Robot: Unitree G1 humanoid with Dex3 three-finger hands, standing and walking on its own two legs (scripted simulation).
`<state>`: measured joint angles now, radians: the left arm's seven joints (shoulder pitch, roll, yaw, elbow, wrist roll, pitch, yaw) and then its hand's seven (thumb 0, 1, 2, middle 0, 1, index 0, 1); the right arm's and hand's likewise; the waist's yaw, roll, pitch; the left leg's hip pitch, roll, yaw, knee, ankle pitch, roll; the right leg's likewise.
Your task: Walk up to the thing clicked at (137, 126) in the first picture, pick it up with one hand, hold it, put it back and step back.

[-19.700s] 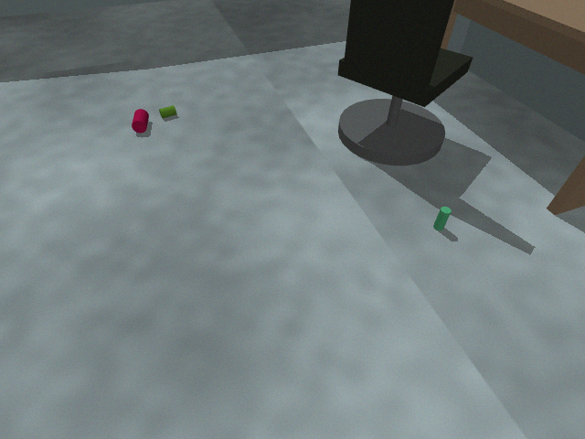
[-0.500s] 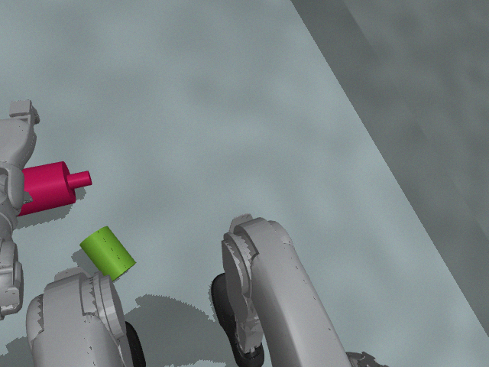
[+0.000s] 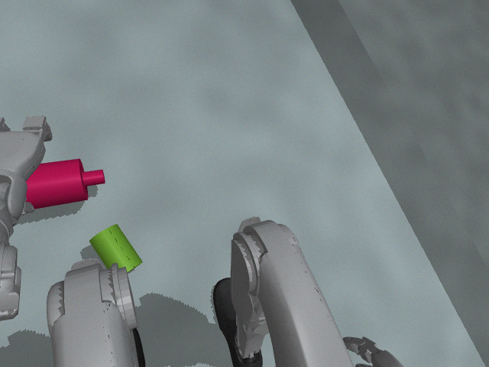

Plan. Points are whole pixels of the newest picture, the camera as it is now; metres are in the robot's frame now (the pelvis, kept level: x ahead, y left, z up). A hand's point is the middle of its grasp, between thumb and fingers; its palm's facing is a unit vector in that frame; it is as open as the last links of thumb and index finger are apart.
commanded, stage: rest palm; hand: left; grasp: from above
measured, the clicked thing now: (54, 183) +0.49 +0.22 -0.29
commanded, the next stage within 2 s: close in 0.72 s
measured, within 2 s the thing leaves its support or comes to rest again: neither
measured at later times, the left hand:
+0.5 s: hand (34, 185) +0.48 +0.24 -0.25, palm faces -0.45 -0.07 -0.89, open 14.1 cm
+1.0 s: hand (39, 190) +0.47 +0.24 -0.27, palm faces -0.45 -0.07 -0.89, open 13.0 cm
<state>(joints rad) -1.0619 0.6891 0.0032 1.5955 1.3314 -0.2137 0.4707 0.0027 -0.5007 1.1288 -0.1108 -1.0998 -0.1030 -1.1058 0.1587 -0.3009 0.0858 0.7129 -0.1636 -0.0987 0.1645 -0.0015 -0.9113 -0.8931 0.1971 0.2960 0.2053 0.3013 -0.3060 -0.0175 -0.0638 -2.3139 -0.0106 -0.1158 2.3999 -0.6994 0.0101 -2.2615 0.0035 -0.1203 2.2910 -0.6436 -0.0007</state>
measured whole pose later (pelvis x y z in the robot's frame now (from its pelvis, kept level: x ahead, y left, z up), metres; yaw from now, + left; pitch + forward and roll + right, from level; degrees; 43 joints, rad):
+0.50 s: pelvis +0.00 +0.00 -0.03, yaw -3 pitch +32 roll -11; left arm -1.04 0.83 0.14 1.67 1.36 -0.24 0.60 0.00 -0.53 1.07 -0.09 -1.00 -0.07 -1.02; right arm 0.21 -0.30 0.16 0.73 -0.24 -0.17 0.24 0.00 -0.90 -0.90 0.20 0.30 0.21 0.30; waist -0.37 -0.05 0.07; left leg -2.36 0.00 -0.16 2.52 -0.73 0.01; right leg -2.31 0.02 -0.16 2.37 -0.64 0.00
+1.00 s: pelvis +0.00 +0.00 -0.03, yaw -5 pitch +30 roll -12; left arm -1.06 0.87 0.10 1.75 1.35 -0.23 0.65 0.00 -0.40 1.06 -0.17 -1.02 -0.15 -1.03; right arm 0.15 -0.33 0.21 0.71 -0.26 -0.24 0.30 0.00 -0.90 -0.90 0.20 0.30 0.20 0.30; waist -0.39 -0.09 0.11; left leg -2.34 0.00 -0.19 2.54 -0.74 0.01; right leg -2.28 0.03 -0.19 2.37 -0.64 0.01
